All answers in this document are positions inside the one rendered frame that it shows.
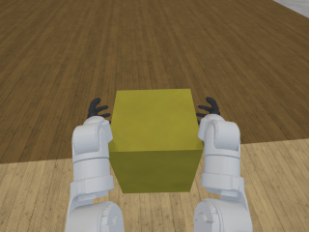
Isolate right robot upper arm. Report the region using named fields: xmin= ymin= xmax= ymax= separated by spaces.
xmin=193 ymin=198 xmax=253 ymax=232

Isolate robot right forearm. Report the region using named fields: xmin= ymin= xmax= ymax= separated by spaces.
xmin=197 ymin=114 xmax=252 ymax=223

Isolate carton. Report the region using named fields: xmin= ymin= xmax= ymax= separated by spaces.
xmin=108 ymin=88 xmax=204 ymax=193

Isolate left robot hand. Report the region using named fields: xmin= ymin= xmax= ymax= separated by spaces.
xmin=87 ymin=98 xmax=111 ymax=124

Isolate right robot hand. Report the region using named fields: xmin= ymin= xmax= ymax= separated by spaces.
xmin=196 ymin=97 xmax=220 ymax=125

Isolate left robot upper arm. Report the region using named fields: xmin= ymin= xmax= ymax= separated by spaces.
xmin=65 ymin=201 xmax=125 ymax=232

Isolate robot left forearm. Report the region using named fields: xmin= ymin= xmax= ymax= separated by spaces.
xmin=65 ymin=116 xmax=114 ymax=232

